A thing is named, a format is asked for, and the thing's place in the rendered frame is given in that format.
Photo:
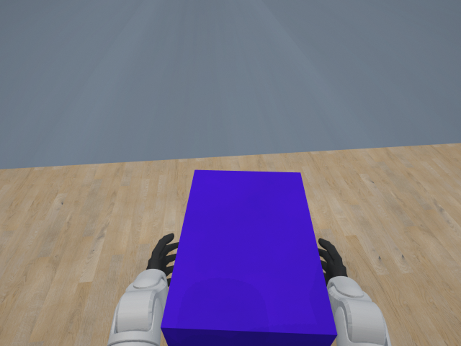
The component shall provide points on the right robot hand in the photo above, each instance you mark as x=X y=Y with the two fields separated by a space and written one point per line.
x=333 y=265

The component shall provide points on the left robot hand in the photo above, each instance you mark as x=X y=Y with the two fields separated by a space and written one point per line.
x=159 y=259

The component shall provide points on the left robot forearm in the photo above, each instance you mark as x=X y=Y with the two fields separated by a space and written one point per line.
x=139 y=313

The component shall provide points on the right robot forearm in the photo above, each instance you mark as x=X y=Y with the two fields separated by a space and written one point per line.
x=358 y=320

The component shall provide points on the carton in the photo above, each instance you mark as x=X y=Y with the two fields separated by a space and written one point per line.
x=247 y=270

